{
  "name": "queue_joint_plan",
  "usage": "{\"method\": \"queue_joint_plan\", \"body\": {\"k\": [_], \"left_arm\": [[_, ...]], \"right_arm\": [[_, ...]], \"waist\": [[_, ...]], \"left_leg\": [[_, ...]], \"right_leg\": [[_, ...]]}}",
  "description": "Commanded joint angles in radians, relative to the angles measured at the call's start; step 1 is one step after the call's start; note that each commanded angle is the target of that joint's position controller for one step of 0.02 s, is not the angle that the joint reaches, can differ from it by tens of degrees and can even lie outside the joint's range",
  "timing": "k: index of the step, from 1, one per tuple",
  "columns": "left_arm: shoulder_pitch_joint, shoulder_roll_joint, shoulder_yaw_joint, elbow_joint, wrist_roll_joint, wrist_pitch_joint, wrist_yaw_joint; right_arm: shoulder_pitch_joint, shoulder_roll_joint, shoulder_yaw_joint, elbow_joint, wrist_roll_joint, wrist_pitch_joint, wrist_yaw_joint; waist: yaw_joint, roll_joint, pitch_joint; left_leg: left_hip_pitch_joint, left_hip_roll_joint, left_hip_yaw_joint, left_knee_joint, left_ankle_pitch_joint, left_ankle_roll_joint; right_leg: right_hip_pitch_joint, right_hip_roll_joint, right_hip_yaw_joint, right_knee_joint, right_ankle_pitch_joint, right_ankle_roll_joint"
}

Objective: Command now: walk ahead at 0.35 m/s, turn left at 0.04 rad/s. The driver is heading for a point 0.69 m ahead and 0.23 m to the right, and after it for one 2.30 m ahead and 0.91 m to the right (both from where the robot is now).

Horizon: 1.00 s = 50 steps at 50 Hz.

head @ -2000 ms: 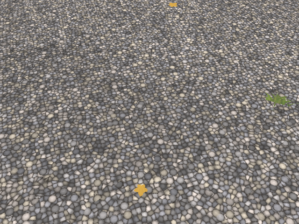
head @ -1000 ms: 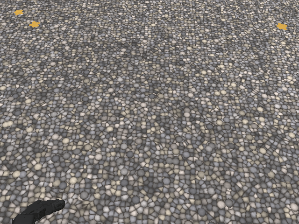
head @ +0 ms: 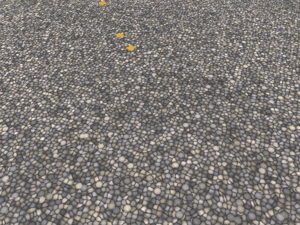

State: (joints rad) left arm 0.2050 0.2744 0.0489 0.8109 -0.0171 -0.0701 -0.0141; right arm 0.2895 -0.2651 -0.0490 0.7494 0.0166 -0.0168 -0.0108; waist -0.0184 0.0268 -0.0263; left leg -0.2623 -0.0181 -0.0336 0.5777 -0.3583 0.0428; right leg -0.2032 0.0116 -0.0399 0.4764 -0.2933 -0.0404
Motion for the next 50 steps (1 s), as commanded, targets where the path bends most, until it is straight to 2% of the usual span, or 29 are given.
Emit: {"method": "queue_joint_plan", "body": {"k": [1,2,4,5,8,11,13,16,18,19,20,21,22,23,24,25,27,29,31,33,37,40,43,45,46,47,48,49,50], "left_arm": [[0.221,0.187,0.051,0.006,0.010,-0.019,0.003],[0.182,0.150,0.039,-0.008,0.010,-0.026,0.005],[0.133,0.138,0.031,-0.025,0.004,-0.028,0.001],[0.125,0.128,0.026,-0.031,0.008,-0.024,0.002],[0.126,0.135,0.026,-0.032,0.010,-0.013,0.006],[0.162,0.163,0.032,-0.024,0.004,-0.011,0.012],[0.193,0.183,0.038,-0.013,-0.005,-0.011,0.013],[0.202,0.188,0.043,0.000,-0.017,-0.004,0.013],[0.175,0.214,0.051,-0.006,-0.013,0.004,0.017],[0.176,0.194,0.043,-0.008,-0.005,0.006,0.018],[0.173,0.133,0.019,-0.034,0.017,0.005,0.018],[0.321,-0.015,-0.019,-0.057,0.003,-0.009,0.018],[0.280,0.103,0.006,-0.040,-0.029,-0.022,0.015],[0.185,0.161,0.026,-0.068,-0.047,-0.021,0.014],[0.132,0.152,0.025,-0.081,-0.034,-0.019,0.018],[0.113,0.140,0.028,-0.083,-0.015,-0.014,0.020],[0.159,0.105,0.031,-0.068,-0.019,0.014,0.016],[0.152,0.078,0.030,-0.074,-0.018,0.037,0.018],[0.110,0.076,0.032,-0.093,-0.011,0.049,0.024],[0.070,0.076,0.034,-0.109,-0.007,0.047,0.020],[-0.050,0.053,0.022,-0.148,-0.003,0.033,-0.008],[-0.151,0.039,0.012,-0.196,-0.005,0.031,-0.028],[-0.197,0.049,0.013,-0.240,-0.007,0.031,-0.044],[-0.166,0.075,0.027,-0.255,-0.005,0.036,-0.048],[-0.097,0.102,0.043,-0.247,-0.006,0.040,-0.046],[0.047,0.145,0.070,-0.215,-0.009,0.042,-0.039],[0.224,0.218,0.108,-0.168,-0.010,0.050,-0.022],[0.238,0.346,0.131,-0.160,-0.016,0.051,-0.005],[0.244,0.311,0.111,-0.209,-0.005,0.028,-0.015]], "right_arm": [[-0.200,-0.121,-0.030,-0.162,0.017,-0.063,0.010],[-0.169,-0.124,-0.033,-0.146,0.026,-0.067,0.018],[-0.160,-0.112,-0.033,-0.133,0.008,-0.070,0.027],[-0.168,-0.104,-0.033,-0.132,0.000,-0.072,0.031],[-0.205,-0.055,-0.015,-0.142,-0.007,-0.075,0.041],[-0.286,-0.029,0.001,-0.165,0.001,-0.079,0.049],[-0.320,-0.045,0.000,-0.178,0.007,-0.078,0.054],[-0.323,-0.086,-0.013,-0.192,0.010,-0.084,0.061],[-0.213,-0.131,-0.036,-0.170,0.006,-0.087,0.055],[-0.062,-0.171,-0.059,-0.127,0.004,-0.084,0.045],[0.125,-0.234,-0.079,-0.097,-0.009,-0.078,0.029],[0.168,-0.322,-0.089,-0.085,-0.036,-0.074,0.030],[0.156,-0.224,-0.066,-0.092,-0.030,-0.076,0.032],[0.088,-0.171,-0.047,-0.088,-0.018,-0.077,0.029],[0.026,-0.144,-0.038,-0.085,-0.014,-0.079,0.028],[-0.024,-0.120,-0.032,-0.079,-0.021,-0.082,0.030],[-0.079,-0.092,-0.030,-0.068,-0.032,-0.099,0.030],[-0.093,-0.095,-0.035,-0.047,-0.027,-0.114,0.028],[-0.092,-0.110,-0.042,-0.029,-0.031,-0.119,0.024],[-0.074,-0.121,-0.047,-0.011,-0.033,-0.115,0.017],[-0.048,-0.156,-0.055,0.008,-0.029,-0.100,0.004],[0.005,-0.181,-0.064,0.032,-0.018,-0.082,0.002],[0.025,-0.202,-0.073,0.047,-0.001,-0.058,0.004],[0.007,-0.231,-0.080,0.045,0.008,-0.046,0.002],[-0.003,-0.245,-0.084,0.041,0.014,-0.039,-0.001],[-0.023,-0.245,-0.082,0.037,0.021,-0.031,-0.002],[-0.016,-0.215,-0.068,0.027,0.013,-0.035,-0.006],[0.051,-0.067,-0.024,-0.029,-0.034,-0.054,0.000],[0.003,-0.095,-0.015,-0.056,-0.011,-0.097,0.010]], "waist": [[0.125,-0.206,0.084],[0.094,-0.165,0.105],[0.070,-0.133,0.120],[0.067,-0.118,0.115],[0.073,-0.118,0.097],[0.103,-0.125,0.110],[0.111,-0.135,0.122],[0.078,-0.138,0.134],[-0.003,-0.146,0.060],[-0.079,-0.130,-0.040],[-0.156,-0.052,-0.199],[-0.066,0.267,-0.370],[-0.102,0.228,-0.350],[-0.093,0.169,-0.180],[-0.064,0.094,-0.099],[-0.032,0.074,-0.050],[0.022,0.100,-0.022],[0.039,0.072,0.019],[0.040,0.041,0.056],[0.030,0.027,0.074],[-0.014,0.004,0.106],[-0.059,-0.007,0.140],[-0.066,0.005,0.149],[-0.029,0.040,0.100],[0.017,0.060,0.044],[0.103,0.052,-0.034],[0.185,0.007,-0.128],[0.094,-0.276,-0.176],[0.115,-0.223,-0.370]], "left_leg": [[-0.598,0.035,-0.019,0.396,-0.219,-0.002],[-0.650,0.067,-0.045,0.465,-0.139,0.007],[-0.692,0.109,-0.036,0.482,0.012,0.007],[-0.656,0.121,-0.024,0.458,0.067,-0.002],[-0.535,0.107,0.038,0.317,0.218,-0.044],[-0.383,0.074,0.071,0.105,0.354,-0.054],[-0.334,0.062,0.067,0.036,0.380,-0.046],[-0.296,0.056,0.035,-0.037,0.337,-0.008],[-0.124,0.016,0.057,-0.065,0.286,0.024],[0.092,0.002,0.072,-0.067,0.279,0.049],[0.405,0.167,-0.091,-0.024,0.253,0.103],[0.678,0.433,-0.574,-0.160,-0.019,0.239],[0.603,0.434,-0.711,-0.297,-0.179,0.233],[0.483,0.408,-0.543,-0.303,-0.174,0.187],[0.349,0.371,-0.415,-0.315,-0.059,0.164],[0.237,0.329,-0.318,-0.337,0.045,0.150],[0.119,0.289,-0.185,-0.402,0.132,0.146],[0.066,0.292,-0.102,-0.450,0.196,0.158],[0.066,0.296,-0.039,-0.473,0.235,0.162],[0.102,0.291,0.022,-0.479,0.269,0.159],[0.156,0.279,0.139,-0.476,0.324,0.138],[0.246,0.305,0.180,-0.458,0.343,0.131],[0.343,0.327,0.210,-0.399,0.428,0.112],[0.373,0.325,0.242,-0.284,0.742,0.090],[0.375,0.317,0.259,-0.167,0.927,0.078],[0.329,0.285,0.288,0.029,1.018,0.053],[0.140,0.245,0.296,0.297,0.869,0.008],[-0.322,0.084,0.267,0.676,-0.014,-0.063],[-0.478,-0.023,-0.009,0.859,-0.249,-0.071]], "right_leg": [[0.338,-0.424,0.612,-0.294,-0.208,-0.278],[0.344,-0.385,0.557,-0.295,-0.233,-0.251],[0.333,-0.334,0.442,-0.317,-0.094,-0.203],[0.300,-0.302,0.372,-0.329,0.011,-0.183],[0.201,-0.220,0.201,-0.342,0.254,-0.162],[0.109,-0.187,0.120,-0.347,0.280,-0.143],[0.114,-0.220,0.133,-0.350,0.257,-0.145],[0.180,-0.271,0.169,-0.307,0.322,-0.126],[0.196,-0.258,0.155,-0.163,0.585,-0.099],[0.140,-0.208,0.120,0.021,0.677,-0.073],[-0.061,-0.152,0.092,0.325,0.451,-0.033],[-0.388,0.025,0.087,0.692,-0.233,0.026],[-0.476,-0.002,0.202,0.829,-0.267,0.023],[-0.552,-0.050,0.174,0.865,-0.188,0.016],[-0.532,-0.096,0.148,0.835,-0.103,0.013],[-0.491,-0.126,0.149,0.787,-0.041,0.013],[-0.397,-0.157,0.153,0.749,0.020,0.019],[-0.403,-0.162,0.152,0.723,0.045,0.030],[-0.463,-0.161,0.169,0.675,0.109,0.043],[-0.514,-0.155,0.179,0.596,0.200,0.051],[-0.506,-0.144,0.106,0.374,0.345,0.045],[-0.532,-0.140,0.057,0.262,0.326,0.025],[-0.537,-0.122,0.011,0.195,0.222,-0.009],[-0.433,-0.065,-0.046,0.176,0.122,-0.046],[-0.328,-0.019,-0.077,0.174,0.076,-0.069],[-0.134,0.038,-0.101,0.119,0.104,-0.102],[0.171,0.039,-0.032,0.087,0.158,-0.145],[0.498,-0.227,0.475,0.033,0.079,-0.294],[0.614,-0.361,0.913,-0.157,-0.065,-0.414]]}}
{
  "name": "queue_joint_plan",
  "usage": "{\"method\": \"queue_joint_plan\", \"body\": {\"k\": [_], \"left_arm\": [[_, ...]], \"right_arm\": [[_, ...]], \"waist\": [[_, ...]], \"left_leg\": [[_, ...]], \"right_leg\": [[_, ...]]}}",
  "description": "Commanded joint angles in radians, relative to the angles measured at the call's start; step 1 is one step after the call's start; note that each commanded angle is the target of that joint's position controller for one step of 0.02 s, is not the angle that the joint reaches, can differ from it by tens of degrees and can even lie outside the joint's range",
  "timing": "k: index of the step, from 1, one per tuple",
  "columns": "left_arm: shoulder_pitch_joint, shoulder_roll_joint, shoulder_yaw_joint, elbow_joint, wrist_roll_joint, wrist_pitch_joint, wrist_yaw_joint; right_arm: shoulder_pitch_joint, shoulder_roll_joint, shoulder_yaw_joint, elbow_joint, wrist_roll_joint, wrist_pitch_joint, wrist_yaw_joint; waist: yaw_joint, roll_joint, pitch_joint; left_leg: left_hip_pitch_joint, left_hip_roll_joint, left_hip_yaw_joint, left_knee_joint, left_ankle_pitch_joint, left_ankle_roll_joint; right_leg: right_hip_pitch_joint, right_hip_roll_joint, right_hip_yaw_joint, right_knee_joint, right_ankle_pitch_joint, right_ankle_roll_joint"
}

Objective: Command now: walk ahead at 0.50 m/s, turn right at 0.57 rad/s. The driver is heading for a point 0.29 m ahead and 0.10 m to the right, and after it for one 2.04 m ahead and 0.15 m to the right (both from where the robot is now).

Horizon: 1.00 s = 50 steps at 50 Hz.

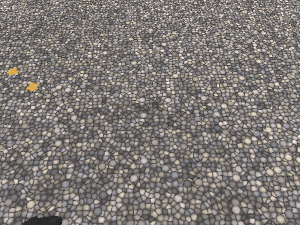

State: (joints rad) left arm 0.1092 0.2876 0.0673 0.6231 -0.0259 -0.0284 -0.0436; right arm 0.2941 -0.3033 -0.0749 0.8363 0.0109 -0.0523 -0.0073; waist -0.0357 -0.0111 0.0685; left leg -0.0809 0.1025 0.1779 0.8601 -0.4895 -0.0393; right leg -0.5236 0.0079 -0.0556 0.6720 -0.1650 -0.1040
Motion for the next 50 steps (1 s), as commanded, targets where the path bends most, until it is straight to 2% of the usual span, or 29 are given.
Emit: {"method": "queue_joint_plan", "body": {"k": [1,2,3,4,5,8,11,15,19,20,21,22,23,24,25,26,28,31,35,37,39,40,41,42,43,45,47,48,50], "left_arm": [[0.318,0.220,0.070,-0.010,0.012,-0.030,0.006],[0.278,0.188,0.060,-0.006,0.009,-0.038,0.006],[0.202,0.154,0.049,-0.016,0.008,-0.039,0.008],[0.152,0.122,0.037,-0.035,0.017,-0.041,0.013],[0.121,0.122,0.035,-0.051,0.026,-0.041,0.017],[0.122,0.167,0.047,-0.038,0.025,-0.040,0.038],[0.140,0.180,0.052,-0.020,0.011,-0.016,0.062],[0.179,0.179,0.054,-0.004,0.005,0.016,0.077],[0.136,0.154,0.049,-0.022,0.008,0.028,0.085],[0.109,0.136,0.043,-0.035,0.006,0.027,0.085],[0.117,0.081,0.026,-0.059,0.020,0.022,0.083],[0.303,0.026,0.010,-0.045,0.027,0.021,0.080],[0.380,0.130,0.025,-0.030,0.014,0.025,0.074],[0.293,0.201,0.049,-0.015,0.003,0.042,0.077],[0.218,0.211,0.055,-0.024,0.002,0.062,0.083],[0.185,0.203,0.056,-0.032,0.004,0.080,0.088],[0.174,0.136,0.039,-0.047,0.006,0.094,0.085],[0.173,0.081,0.017,-0.047,0.019,0.082,0.084],[0.136,0.083,0.006,-0.047,0.023,0.073,0.069],[0.153,0.085,0.007,-0.034,0.024,0.072,0.059],[0.184,0.086,0.009,-0.014,0.034,0.072,0.051],[0.180,0.123,0.012,-0.028,0.047,0.072,0.055],[0.115,0.191,0.023,-0.042,0.056,0.075,0.060],[0.066,0.133,0.007,-0.060,0.067,0.063,0.055],[0.022,0.098,-0.006,-0.057,0.072,0.047,0.053],[0.018,0.083,-0.011,-0.038,0.059,0.023,0.049],[0.065,0.054,-0.021,-0.013,0.060,0.012,0.049],[0.076,0.059,-0.020,-0.006,0.061,0.013,0.051],[0.097,0.111,-0.002,-0.009,0.057,0.025,0.061]], "right_arm": [[-0.116,-0.132,-0.009,-0.173,0.035,-0.084,0.016],[-0.136,-0.117,0.000,-0.182,0.034,-0.096,0.015],[-0.131,-0.114,-0.001,-0.168,0.008,-0.098,0.007],[-0.113,-0.129,-0.010,-0.159,-0.008,-0.089,0.005],[-0.104,-0.134,-0.014,-0.158,-0.013,-0.074,0.006],[-0.105,-0.092,-0.004,-0.158,-0.032,-0.043,0.000],[-0.189,-0.052,0.013,-0.175,-0.032,-0.033,-0.001],[-0.283,-0.064,0.013,-0.195,-0.014,-0.029,0.016],[-0.243,-0.113,-0.013,-0.195,-0.019,-0.042,0.021],[-0.199,-0.119,-0.018,-0.187,-0.026,-0.051,0.018],[-0.144,-0.172,-0.029,-0.191,-0.046,-0.055,0.008],[-0.131,-0.198,-0.028,-0.200,-0.070,-0.040,0.001],[-0.107,-0.174,-0.031,-0.186,-0.037,-0.020,0.005],[-0.142,-0.106,-0.014,-0.211,-0.025,-0.009,0.001],[-0.173,-0.076,-0.003,-0.217,-0.028,0.005,-0.003],[-0.207,-0.066,0.004,-0.223,-0.027,0.017,-0.007],[-0.233,-0.094,-0.001,-0.211,-0.038,0.029,-0.014],[-0.225,-0.098,-0.004,-0.192,-0.034,0.032,-0.014],[-0.213,-0.128,-0.011,-0.169,-0.016,0.043,-0.007],[-0.213,-0.131,-0.008,-0.158,-0.004,0.051,-0.003],[-0.186,-0.105,0.003,-0.132,0.009,0.054,0.001],[-0.154,-0.066,0.017,-0.121,-0.001,0.048,0.008],[-0.126,-0.005,0.032,-0.137,-0.027,0.038,0.014],[-0.198,-0.055,0.022,-0.137,-0.034,0.037,0.007],[-0.201,-0.059,0.018,-0.132,-0.029,0.037,0.006],[-0.176,-0.052,0.021,-0.101,-0.039,0.040,0.003],[-0.155,-0.060,0.025,-0.084,-0.035,0.042,0.008],[-0.144,-0.074,0.023,-0.078,-0.024,0.043,0.011],[-0.183,-0.104,0.013,-0.084,-0.007,0.044,0.012]], "waist": [[0.167,-0.090,-0.355],[0.132,-0.060,-0.252],[0.082,0.000,-0.186],[0.046,-0.014,-0.161],[0.024,-0.026,-0.138],[0.003,-0.001,-0.113],[0.029,-0.049,-0.121],[0.073,-0.094,-0.152],[0.033,-0.129,-0.151],[0.003,-0.119,-0.164],[-0.003,-0.021,-0.259],[0.082,0.236,-0.352],[0.088,0.286,-0.416],[0.051,0.172,-0.320],[0.039,0.114,-0.259],[0.040,0.102,-0.205],[0.057,0.142,-0.142],[0.050,0.158,-0.178],[0.024,0.176,-0.208],[0.039,0.171,-0.193],[0.063,0.150,-0.170],[0.049,0.064,-0.165],[-0.020,-0.184,-0.146],[0.031,-0.180,-0.105],[0.010,-0.168,-0.082],[0.007,-0.167,-0.076],[0.012,-0.137,-0.090],[0.014,-0.117,-0.080],[0.040,-0.057,-0.025]], "left_leg": [[-0.762,-0.087,-0.276,0.576,-0.026,0.033],[-0.756,-0.045,-0.268,0.497,0.057,0.054],[-0.695,-0.006,-0.268,0.405,0.115,0.053],[-0.618,0.018,-0.274,0.343,0.154,0.049],[-0.569,0.019,-0.269,0.316,0.169,0.038],[-0.516,-0.012,-0.230,0.184,0.205,-0.016],[-0.455,-0.071,-0.207,-0.039,0.382,-0.040],[-0.384,-0.134,-0.224,-0.246,0.518,-0.036],[-0.328,-0.134,-0.266,-0.383,0.457,0.010],[-0.239,-0.111,-0.254,-0.466,0.572,0.036],[-0.040,0.047,-0.372,-0.440,0.843,0.099],[0.228,0.301,-0.651,-0.398,1.212,0.277],[0.244,0.390,-0.837,-0.440,0.959,0.359],[0.168,0.312,-0.721,-0.462,0.771,0.323],[0.086,0.249,-0.600,-0.479,0.636,0.278],[-0.006,0.205,-0.524,-0.508,0.549,0.262],[-0.163,0.128,-0.402,-0.569,0.484,0.251],[-0.147,0.125,-0.330,-0.569,0.571,0.278],[-0.127,0.158,-0.329,-0.563,0.517,0.292],[-0.150,0.150,-0.324,-0.548,0.411,0.272],[-0.237,0.111,-0.291,-0.509,0.306,0.199],[-0.308,0.064,-0.247,-0.432,0.222,0.116],[-0.344,-0.061,-0.108,-0.332,0.113,0.024],[-0.270,-0.067,-0.156,-0.280,0.097,0.005],[-0.227,-0.064,-0.173,-0.288,0.158,0.007],[-0.184,-0.065,-0.173,-0.363,0.290,0.000],[-0.125,-0.040,-0.196,-0.405,0.377,-0.002],[-0.142,-0.036,-0.201,-0.407,0.371,0.006],[-0.244,-0.057,-0.201,-0.372,0.340,0.030]], "right_leg": [[0.888,-0.337,0.803,-0.393,-0.146,-0.284],[0.757,-0.295,0.662,-0.380,-0.072,-0.247],[0.610,-0.251,0.554,-0.376,0.028,-0.213],[0.506,-0.220,0.484,-0.392,0.121,-0.200],[0.434,-0.206,0.455,-0.409,0.236,-0.198],[0.314,-0.172,0.330,-0.395,0.582,-0.193],[0.258,-0.092,0.240,-0.347,0.601,-0.131],[0.287,-0.090,0.308,-0.284,0.432,-0.079],[0.364,-0.103,0.452,-0.149,0.315,-0.047],[0.348,-0.060,0.443,-0.076,0.269,-0.016],[0.265,0.011,0.377,0.120,0.097,0.031],[0.024,0.149,0.280,0.375,-0.572,0.098],[-0.072,0.085,0.249,0.538,-0.575,0.134],[-0.112,0.040,0.231,0.614,-0.486,0.164],[-0.126,0.018,0.197,0.626,-0.412,0.179],[-0.114,-0.003,0.184,0.625,-0.368,0.190],[-0.018,-0.010,0.137,0.542,-0.307,0.189],[0.063,-0.010,0.098,0.363,-0.314,0.182],[0.173,-0.026,0.078,0.131,-0.244,0.152],[0.248,-0.013,0.054,-0.022,-0.165,0.126],[0.391,0.004,0.044,-0.228,-0.048,0.077],[0.453,-0.093,0.175,-0.295,0.003,0.032],[0.366,-0.250,0.361,-0.338,-0.031,-0.058],[0.226,-0.271,0.389,-0.401,-0.125,-0.104],[0.199,-0.229,0.347,-0.400,-0.184,-0.076],[0.222,-0.161,0.269,-0.361,-0.177,-0.010],[0.232,-0.126,0.219,-0.332,-0.139,0.033],[0.238,-0.115,0.203,-0.330,-0.186,0.046],[0.271,-0.113,0.192,-0.319,-0.186,0.043]]}}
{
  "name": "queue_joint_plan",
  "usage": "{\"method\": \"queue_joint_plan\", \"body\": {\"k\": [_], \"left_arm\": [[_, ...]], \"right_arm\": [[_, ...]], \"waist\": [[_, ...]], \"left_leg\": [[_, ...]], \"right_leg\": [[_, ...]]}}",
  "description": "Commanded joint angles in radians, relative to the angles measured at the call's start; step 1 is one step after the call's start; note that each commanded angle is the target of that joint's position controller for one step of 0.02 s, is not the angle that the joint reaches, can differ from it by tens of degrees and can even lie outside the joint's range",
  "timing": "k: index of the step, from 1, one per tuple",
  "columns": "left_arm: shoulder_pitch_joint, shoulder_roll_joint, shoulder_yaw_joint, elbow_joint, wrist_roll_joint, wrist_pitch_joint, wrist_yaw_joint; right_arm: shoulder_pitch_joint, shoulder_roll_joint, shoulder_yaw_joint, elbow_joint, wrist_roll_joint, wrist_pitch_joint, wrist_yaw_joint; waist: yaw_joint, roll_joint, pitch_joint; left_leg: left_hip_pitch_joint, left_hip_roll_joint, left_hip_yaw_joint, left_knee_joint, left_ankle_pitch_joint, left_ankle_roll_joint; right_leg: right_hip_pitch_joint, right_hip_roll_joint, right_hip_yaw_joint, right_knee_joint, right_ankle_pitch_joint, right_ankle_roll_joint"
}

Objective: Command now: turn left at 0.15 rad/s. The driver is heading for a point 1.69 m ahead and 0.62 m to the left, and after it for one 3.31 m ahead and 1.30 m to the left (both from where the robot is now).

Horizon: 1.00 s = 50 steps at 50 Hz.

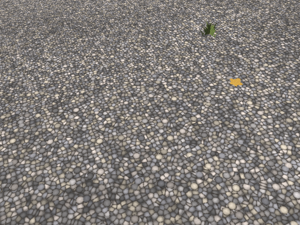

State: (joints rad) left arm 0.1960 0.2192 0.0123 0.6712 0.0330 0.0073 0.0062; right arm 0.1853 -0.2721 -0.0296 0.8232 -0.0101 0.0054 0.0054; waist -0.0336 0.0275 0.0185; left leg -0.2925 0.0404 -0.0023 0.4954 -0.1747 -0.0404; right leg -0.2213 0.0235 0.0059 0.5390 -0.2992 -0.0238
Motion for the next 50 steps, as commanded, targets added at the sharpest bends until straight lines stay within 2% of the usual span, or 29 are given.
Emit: {"method": "queue_joint_plan", "body": {"k": [1,3,6,8,9,10,11,12,13,14,15,16,17,19,23,27,29,30,31,32,33,34,35,36,39,43,46,48,50], "left_arm": [[0.020,0.200,0.063,-0.055,-0.006,-0.006,0.018],[0.026,0.219,0.078,-0.057,-0.013,0.004,0.032],[-0.005,0.200,0.085,-0.075,-0.023,0.008,0.045],[-0.036,0.195,0.088,-0.083,-0.034,0.004,0.050],[-0.046,0.197,0.092,-0.083,-0.040,0.005,0.052],[-0.031,0.196,0.096,-0.079,-0.042,0.005,0.053],[0.008,0.181,0.097,-0.089,-0.027,0.002,0.054],[-0.045,0.157,0.089,-0.114,-0.016,0.001,0.057],[-0.121,0.130,0.078,-0.138,-0.020,0.000,0.057],[-0.094,0.135,0.079,-0.129,-0.032,-0.001,0.051],[-0.072,0.143,0.082,-0.111,-0.039,0.002,0.049],[-0.064,0.158,0.087,-0.104,-0.034,0.003,0.051],[-0.069,0.168,0.092,-0.099,-0.028,0.002,0.056],[-0.053,0.135,0.083,-0.092,-0.032,-0.003,0.051],[-0.052,0.120,0.074,-0.085,-0.041,-0.015,0.035],[-0.007,0.146,0.087,-0.074,-0.047,-0.028,0.016],[0.048,0.155,0.098,-0.053,-0.042,-0.035,0.011],[0.074,0.215,0.114,-0.057,-0.027,-0.033,0.017],[0.038,0.302,0.131,-0.071,0.002,-0.022,0.019],[0.010,0.272,0.124,-0.093,0.033,-0.032,0.015],[-0.059,0.209,0.104,-0.111,0.023,-0.039,0.020],[-0.111,0.176,0.094,-0.117,0.002,-0.041,0.025],[-0.126,0.161,0.088,-0.121,-0.016,-0.041,0.030],[-0.117,0.156,0.083,-0.118,-0.022,-0.040,0.035],[-0.032,0.172,0.088,-0.096,-0.013,-0.025,0.047],[-0.006,0.229,0.110,-0.082,-0.019,-0.010,0.043],[-0.020,0.255,0.120,-0.076,-0.033,-0.007,0.027],[-0.028,0.260,0.123,-0.068,-0.049,-0.009,0.020],[-0.028,0.239,0.117,-0.051,-0.069,-0.011,0.018]], "right_arm": [[-0.078,-0.132,-0.033,-0.074,0.016,-0.014,-0.001],[-0.061,-0.127,-0.038,-0.076,0.019,-0.013,0.000],[-0.027,-0.111,-0.044,-0.086,0.019,-0.003,0.006],[-0.020,-0.101,-0.047,-0.099,0.018,0.002,0.013],[-0.009,-0.100,-0.048,-0.102,0.020,0.003,0.017],[-0.003,-0.121,-0.054,-0.107,0.019,0.002,0.017],[-0.008,-0.206,-0.078,-0.116,0.014,-0.001,0.010],[0.044,-0.252,-0.091,-0.117,0.007,-0.002,0.004],[0.133,-0.242,-0.085,-0.107,-0.010,-0.012,0.003],[0.120,-0.237,-0.080,-0.118,-0.013,-0.028,0.001],[0.064,-0.228,-0.079,-0.138,0.002,-0.035,-0.003],[0.014,-0.221,-0.078,-0.152,0.017,-0.031,-0.011],[-0.020,-0.198,-0.072,-0.162,0.024,-0.022,-0.021],[-0.030,-0.194,-0.073,-0.169,0.023,0.004,-0.030],[-0.035,-0.207,-0.087,-0.187,0.024,0.026,-0.041],[-0.068,-0.207,-0.093,-0.207,0.033,0.040,-0.033],[-0.081,-0.187,-0.089,-0.214,0.046,0.046,-0.036],[-0.057,-0.146,-0.079,-0.219,0.039,0.045,-0.037],[-0.040,-0.109,-0.073,-0.241,0.034,0.033,-0.034],[-0.047,-0.184,-0.098,-0.242,0.018,0.019,-0.033],[-0.022,-0.226,-0.116,-0.218,0.026,0.020,-0.029],[0.012,-0.215,-0.119,-0.187,0.029,0.031,-0.031],[0.030,-0.195,-0.116,-0.173,0.025,0.042,-0.034],[0.025,-0.171,-0.109,-0.176,0.027,0.047,-0.031],[-0.060,-0.128,-0.089,-0.227,0.038,0.046,-0.021],[-0.095,-0.097,-0.068,-0.267,0.030,0.044,-0.001],[-0.076,-0.112,-0.071,-0.276,0.032,0.049,0.010],[-0.053,-0.117,-0.077,-0.279,0.035,0.056,0.017],[0.022,-0.119,-0.086,-0.257,0.032,0.057,0.017]], "waist": [[0.042,-0.092,0.026],[0.042,-0.115,0.016],[0.035,-0.151,-0.022],[0.024,-0.138,-0.030],[0.017,-0.123,-0.036],[0.018,-0.083,-0.042],[0.058,0.082,-0.048],[0.020,0.226,-0.076],[-0.051,0.275,-0.133],[-0.037,0.163,-0.177],[-0.008,0.076,-0.165],[0.012,0.035,-0.139],[0.020,0.038,-0.137],[0.028,0.075,-0.126],[0.011,0.114,-0.130],[0.023,0.157,-0.112],[0.056,0.138,-0.107],[0.048,0.026,-0.117],[0.006,-0.259,-0.077],[0.023,-0.262,-0.069],[-0.006,-0.183,-0.051],[-0.025,-0.148,-0.029],[-0.019,-0.143,-0.025],[-0.007,-0.144,-0.017],[0.055,-0.169,-0.031],[0.085,-0.193,-0.073],[0.079,-0.211,-0.084],[0.062,-0.215,-0.088],[0.017,-0.182,-0.099]], "left_leg": [[-0.061,-0.001,-0.020,0.017,0.025,0.031],[-0.109,-0.012,-0.004,0.092,0.007,0.026],[-0.142,-0.004,0.007,0.240,-0.140,0.033],[-0.146,0.006,0.013,0.260,-0.177,0.053],[-0.118,0.003,0.018,0.205,-0.124,0.068],[-0.070,0.005,-0.006,0.126,0.041,0.090],[-0.024,0.070,-0.156,0.052,0.325,0.141],[0.089,0.184,-0.404,-0.060,0.447,0.279],[0.237,0.289,-0.574,-0.147,0.498,0.390],[0.274,0.294,-0.556,-0.137,0.455,0.388],[0.261,0.263,-0.485,-0.112,0.423,0.349],[0.221,0.236,-0.433,-0.112,0.389,0.310],[0.192,0.202,-0.396,-0.120,0.339,0.280],[0.143,0.144,-0.353,-0.132,0.289,0.259],[0.099,0.123,-0.377,-0.143,0.150,0.252],[0.054,0.111,-0.462,-0.143,0.058,0.234],[-0.019,0.056,-0.447,-0.098,-0.033,0.175],[-0.128,-0.008,-0.376,0.035,-0.194,0.117],[-0.322,-0.178,-0.162,0.268,-0.395,0.057],[-0.336,-0.115,-0.160,0.524,-0.444,0.018],[-0.323,-0.092,-0.174,0.633,-0.372,0.007],[-0.325,-0.086,-0.155,0.683,-0.303,-0.010],[-0.346,-0.082,-0.142,0.728,-0.243,-0.027],[-0.358,-0.075,-0.127,0.753,-0.215,-0.043],[-0.389,-0.046,-0.065,0.628,-0.173,-0.075],[-0.288,-0.003,-0.013,0.428,-0.233,-0.072],[-0.173,-0.016,0.046,0.300,-0.238,-0.043],[-0.115,-0.026,0.064,0.184,-0.196,-0.011],[0.056,-0.063,0.080,-0.052,-0.024,0.048]], "right_leg": [[-0.017,-0.149,0.135,-0.185,-0.017,-0.054],[0.011,-0.205,0.151,-0.176,0.096,-0.099],[0.021,-0.292,0.174,-0.139,0.276,-0.161],[0.023,-0.318,0.161,-0.089,0.376,-0.169],[0.015,-0.305,0.132,-0.054,0.386,-0.149],[-0.007,-0.265,0.083,0.004,0.335,-0.108],[-0.063,-0.151,-0.035,0.137,0.222,-0.034],[-0.218,0.001,-0.112,0.346,0.019,0.057],[-0.379,0.053,0.001,0.554,-0.400,0.072],[-0.407,0.024,0.090,0.679,-0.408,0.067],[-0.426,0.003,0.099,0.712,-0.348,0.067],[-0.425,-0.017,0.102,0.659,-0.270,0.069],[-0.392,-0.030,0.098,0.596,-0.213,0.074],[-0.324,-0.005,0.062,0.481,-0.157,0.092],[-0.208,0.019,0.060,0.250,-0.106,0.099],[-0.105,0.038,0.054,0.048,-0.037,0.078],[0.032,0.017,0.043,-0.149,0.095,0.041],[0.129,-0.145,0.182,-0.212,0.083,-0.018],[0.128,-0.356,0.443,-0.274,0.179,-0.155],[0.027,-0.453,0.534,-0.296,0.188,-0.257],[-0.004,-0.398,0.437,-0.286,0.170,-0.238],[-0.009,-0.320,0.321,-0.271,0.155,-0.186],[0.014,-0.278,0.253,-0.258,0.164,-0.160],[0.023,-0.265,0.203,-0.248,0.232,-0.162],[0.123,-0.262,0.130,-0.240,0.307,-0.188],[0.170,-0.310,0.087,-0.213,0.380,-0.206],[0.133,-0.328,0.047,-0.189,0.445,-0.202],[0.136,-0.342,0.035,-0.147,0.468,-0.182],[0.068,-0.308,-0.023,-0.036,0.415,-0.111]]}}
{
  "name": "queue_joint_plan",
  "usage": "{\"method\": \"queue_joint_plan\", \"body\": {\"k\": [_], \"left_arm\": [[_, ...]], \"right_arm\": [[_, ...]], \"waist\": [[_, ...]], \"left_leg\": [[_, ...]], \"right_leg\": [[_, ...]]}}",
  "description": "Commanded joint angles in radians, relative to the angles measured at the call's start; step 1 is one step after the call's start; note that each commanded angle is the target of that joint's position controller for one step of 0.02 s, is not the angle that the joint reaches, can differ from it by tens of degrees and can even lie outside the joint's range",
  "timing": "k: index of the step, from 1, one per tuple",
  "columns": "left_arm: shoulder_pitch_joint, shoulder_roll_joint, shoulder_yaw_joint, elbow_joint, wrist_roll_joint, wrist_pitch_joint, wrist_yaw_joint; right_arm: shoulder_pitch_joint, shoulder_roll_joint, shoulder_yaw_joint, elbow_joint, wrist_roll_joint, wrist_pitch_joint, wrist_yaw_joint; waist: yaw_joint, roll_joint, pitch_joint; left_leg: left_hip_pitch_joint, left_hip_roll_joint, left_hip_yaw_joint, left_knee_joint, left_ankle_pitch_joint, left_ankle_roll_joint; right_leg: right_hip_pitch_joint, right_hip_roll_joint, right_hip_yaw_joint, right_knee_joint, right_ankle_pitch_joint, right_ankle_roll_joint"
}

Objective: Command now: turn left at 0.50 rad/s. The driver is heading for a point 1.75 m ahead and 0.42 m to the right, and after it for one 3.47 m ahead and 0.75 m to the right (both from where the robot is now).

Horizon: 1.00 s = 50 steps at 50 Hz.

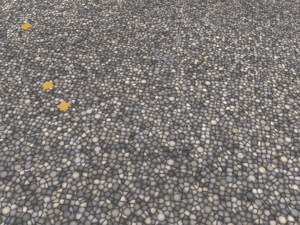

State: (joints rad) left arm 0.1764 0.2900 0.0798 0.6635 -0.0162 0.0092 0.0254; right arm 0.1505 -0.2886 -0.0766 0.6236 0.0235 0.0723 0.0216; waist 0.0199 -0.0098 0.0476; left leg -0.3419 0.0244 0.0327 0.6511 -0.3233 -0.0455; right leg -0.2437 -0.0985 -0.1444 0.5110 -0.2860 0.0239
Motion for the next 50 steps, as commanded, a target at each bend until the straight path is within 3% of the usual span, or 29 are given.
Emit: {"method": "queue_joint_plan", "body": {"k": [1,2,3,4,5,6,7,10,12,13,15,17,21,24,25,26,27,28,29,32,35,38,41,44,46,47,48,49,50], "left_arm": [[0.047,0.124,0.036,-0.021,-0.006,-0.018,-0.006],[0.028,0.028,-0.004,-0.071,0.062,-0.020,-0.014],[-0.041,0.087,0.012,-0.085,0.043,-0.020,-0.003],[-0.074,0.136,0.026,-0.076,0.016,-0.012,0.005],[-0.070,0.138,0.030,-0.065,0.011,-0.005,0.009],[-0.053,0.133,0.031,-0.042,0.018,0.001,0.016],[-0.033,0.132,0.033,-0.034,0.023,0.006,0.019],[0.014,0.097,0.021,-0.005,0.015,0.008,0.011],[-0.012,0.071,0.008,-0.007,0.016,0.009,0.009],[-0.021,0.065,0.002,-0.009,0.017,0.009,0.006],[-0.051,0.085,0.002,-0.018,0.008,0.002,-0.001],[-0.077,0.112,0.007,-0.028,-0.004,-0.013,-0.006],[-0.063,0.084,-0.002,-0.014,-0.007,-0.060,-0.026],[0.059,0.067,-0.002,0.048,-0.002,-0.086,-0.037],[0.134,0.080,0.003,0.072,-0.002,-0.089,-0.034],[0.244,0.129,0.012,0.090,0.001,-0.092,-0.025],[0.272,0.241,0.041,0.093,0.006,-0.093,-0.031],[0.266,0.189,0.029,0.082,0.011,-0.100,-0.032],[0.229,0.145,0.014,0.073,0.010,-0.107,-0.029],[0.172,0.121,-0.001,0.057,0.011,-0.107,-0.029],[0.182,0.120,-0.004,0.061,0.010,-0.099,-0.024],[0.211,0.140,-0.001,0.076,0.007,-0.091,-0.017],[0.261,0.165,0.005,0.101,-0.001,-0.087,-0.017],[0.267,0.174,0.011,0.121,-0.014,-0.079,-0.016],[0.252,0.200,0.019,0.124,-0.011,-0.069,-0.011],[0.237,0.196,0.015,0.122,-0.007,-0.062,-0.009],[0.230,0.161,-0.001,0.104,0.009,-0.064,-0.007],[0.369,0.009,-0.044,0.070,0.011,-0.075,-0.014],[0.344,0.074,-0.032,0.096,-0.016,-0.093,-0.017]], "right_arm": [[0.098,-0.150,-0.055,-0.051,-0.004,-0.012,-0.010],[0.120,-0.266,-0.073,-0.076,-0.016,-0.021,-0.030],[0.116,-0.245,-0.060,-0.087,-0.050,-0.046,-0.020],[0.097,-0.202,-0.045,-0.075,-0.056,-0.064,-0.014],[0.048,-0.169,-0.034,-0.061,-0.043,-0.074,-0.016],[0.007,-0.144,-0.025,-0.060,-0.027,-0.073,-0.022],[-0.025,-0.132,-0.016,-0.058,-0.019,-0.072,-0.026],[-0.044,-0.095,0.002,-0.048,-0.033,-0.075,-0.036],[-0.043,-0.094,0.003,-0.036,-0.034,-0.074,-0.039],[-0.023,-0.099,0.002,-0.025,-0.031,-0.072,-0.040],[0.028,-0.144,-0.011,-0.002,-0.025,-0.069,-0.037],[0.050,-0.164,-0.015,0.015,-0.022,-0.073,-0.033],[0.066,-0.165,-0.013,0.036,-0.006,-0.089,-0.031],[0.024,-0.144,-0.005,0.037,0.003,-0.089,-0.023],[0.011,-0.103,0.007,0.034,-0.005,-0.095,-0.019],[-0.035,-0.029,0.030,0.012,-0.020,-0.105,-0.012],[-0.050,-0.034,0.026,-0.036,-0.012,-0.124,-0.014],[-0.071,-0.122,0.001,-0.035,-0.002,-0.137,-0.016],[-0.040,-0.134,-0.007,-0.022,0.010,-0.145,-0.009],[-0.039,-0.109,-0.006,-0.003,-0.009,-0.153,0.005],[-0.067,-0.061,0.008,-0.007,-0.013,-0.154,0.014],[-0.148,-0.019,0.028,-0.030,-0.010,-0.158,0.021],[-0.216,-0.027,0.030,-0.051,-0.002,-0.163,0.033],[-0.226,-0.060,0.021,-0.065,0.000,-0.169,0.042],[-0.131,-0.105,-0.001,-0.050,-0.004,-0.171,0.034],[0.017,-0.142,-0.023,-0.011,-0.003,-0.169,0.023],[0.200,-0.190,-0.043,0.029,-0.008,-0.163,0.007],[0.294,-0.301,-0.065,0.049,-0.038,-0.159,0.001],[0.296,-0.207,-0.041,0.046,-0.036,-0.159,0.003]], "waist": [[-0.040,-0.025,-0.157],[-0.013,0.318,-0.187],[-0.077,0.260,-0.231],[-0.085,0.171,-0.191],[-0.055,0.148,-0.151],[-0.037,0.121,-0.139],[-0.019,0.135,-0.128],[0.003,0.136,-0.156],[-0.013,0.137,-0.141],[-0.028,0.139,-0.149],[-0.069,0.170,-0.101],[-0.084,0.182,-0.032],[-0.072,0.128,-0.011],[0.008,0.089,-0.042],[0.039,0.072,-0.074],[0.080,-0.053,-0.097],[0.068,-0.271,-0.066],[0.088,-0.182,-0.002],[0.057,-0.138,0.029],[0.030,-0.088,0.048],[0.034,-0.082,0.031],[0.061,-0.082,0.042],[0.078,-0.088,0.067],[0.047,-0.092,0.071],[-0.025,-0.113,-0.007],[-0.108,-0.105,-0.103],[-0.190,-0.081,-0.241],[-0.126,0.202,-0.443],[-0.155,0.245,-0.507]], "left_leg": [[0.281,-0.002,-0.057,-0.281,0.324,0.092],[0.477,0.299,-0.439,-0.248,0.798,0.217],[0.363,0.412,-0.520,-0.260,0.830,0.410],[0.313,0.345,-0.421,-0.278,0.732,0.393],[0.283,0.274,-0.343,-0.283,0.632,0.332],[0.272,0.231,-0.303,-0.285,0.571,0.287],[0.233,0.207,-0.267,-0.289,0.615,0.276],[0.217,0.174,-0.210,-0.299,0.618,0.272],[0.220,0.165,-0.208,-0.302,0.543,0.265],[0.222,0.164,-0.223,-0.326,0.389,0.270],[0.203,0.178,-0.302,-0.407,-0.014,0.289],[0.203,0.214,-0.393,-0.453,-0.190,0.298],[0.201,0.226,-0.422,-0.454,-0.214,0.294],[0.058,0.154,-0.334,-0.380,-0.177,0.250],[-0.030,0.118,-0.296,-0.306,-0.159,0.214],[-0.172,0.032,-0.189,-0.070,-0.140,0.149],[-0.386,-0.076,-0.026,0.165,-0.203,0.089],[-0.493,-0.029,-0.085,0.346,-0.276,0.077],[-0.545,0.006,-0.119,0.414,-0.183,0.084],[-0.549,0.063,-0.098,0.393,0.033,0.075],[-0.468,0.055,-0.040,0.276,0.168,0.032],[-0.344,0.031,-0.004,0.069,0.302,0.018],[-0.271,0.009,0.005,-0.054,0.355,0.031],[-0.245,0.004,-0.021,-0.119,0.311,0.076],[-0.091,-0.040,-0.001,-0.134,0.245,0.112],[0.114,-0.063,0.019,-0.160,0.259,0.141],[0.434,0.042,-0.077,-0.107,0.262,0.183],[0.830,0.348,-0.549,-0.151,0.034,0.329],[0.776,0.395,-0.780,-0.332,-0.118,0.339]], "right_leg": [[-0.035,-0.132,0.054,0.132,0.268,-0.080],[-0.353,-0.006,-0.016,0.459,-0.336,0.031],[-0.416,0.055,0.133,0.630,-0.434,0.055],[-0.408,0.034,0.175,0.693,-0.371,0.052],[-0.408,0.025,0.188,0.673,-0.291,0.043],[-0.402,0.017,0.194,0.646,-0.224,0.046],[-0.364,0.025,0.188,0.643,-0.157,0.055],[-0.269,0.036,0.180,0.562,-0.062,0.070],[-0.229,0.030,0.181,0.418,-0.055,0.070],[-0.204,0.028,0.174,0.354,-0.052,0.067],[-0.204,0.048,0.143,0.281,-0.081,0.052],[-0.251,0.049,0.146,0.233,-0.123,0.025],[-0.198,0.053,0.140,0.111,-0.129,-0.034],[0.082,0.098,0.091,-0.084,0.044,-0.075],[0.221,0.065,0.136,-0.089,0.045,-0.090],[0.351,-0.083,0.332,-0.160,-0.031,-0.138],[0.385,-0.264,0.661,-0.280,-0.225,-0.268],[0.357,-0.311,0.758,-0.328,-0.317,-0.331],[0.359,-0.275,0.700,-0.329,-0.344,-0.309],[0.331,-0.185,0.499,-0.363,-0.077,-0.243],[0.272,-0.118,0.339,-0.381,0.198,-0.229],[0.195,-0.076,0.235,-0.387,0.289,-0.209],[0.191,-0.107,0.230,-0.395,0.284,-0.211],[0.270,-0.158,0.246,-0.346,0.398,-0.192],[0.304,-0.155,0.245,-0.209,0.712,-0.170],[0.261,-0.115,0.213,-0.039,0.828,-0.147],[0.071,-0.073,0.203,0.208,0.658,-0.112],[-0.315,0.095,0.173,0.632,0.037,-0.041],[-0.391,0.125,0.315,0.771,-0.271,-0.044]]}}
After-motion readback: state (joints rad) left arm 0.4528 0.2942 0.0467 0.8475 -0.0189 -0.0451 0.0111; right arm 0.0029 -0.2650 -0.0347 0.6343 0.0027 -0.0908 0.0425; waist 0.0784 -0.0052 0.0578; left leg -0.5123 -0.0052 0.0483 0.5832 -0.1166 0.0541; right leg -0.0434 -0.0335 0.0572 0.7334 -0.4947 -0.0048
